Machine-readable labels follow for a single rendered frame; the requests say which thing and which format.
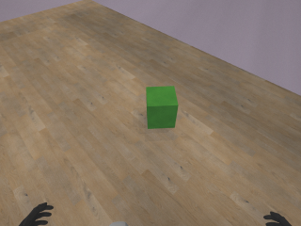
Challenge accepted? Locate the robot right hand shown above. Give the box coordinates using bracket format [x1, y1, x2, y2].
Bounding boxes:
[263, 211, 292, 226]

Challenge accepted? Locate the carton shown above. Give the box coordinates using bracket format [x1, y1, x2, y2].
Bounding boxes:
[146, 86, 179, 129]

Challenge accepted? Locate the robot left hand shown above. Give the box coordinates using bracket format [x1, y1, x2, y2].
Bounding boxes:
[19, 202, 54, 226]

